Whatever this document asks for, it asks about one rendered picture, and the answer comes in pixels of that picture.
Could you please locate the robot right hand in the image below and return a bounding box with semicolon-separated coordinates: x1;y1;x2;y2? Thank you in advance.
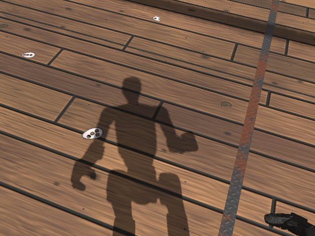
264;212;315;236

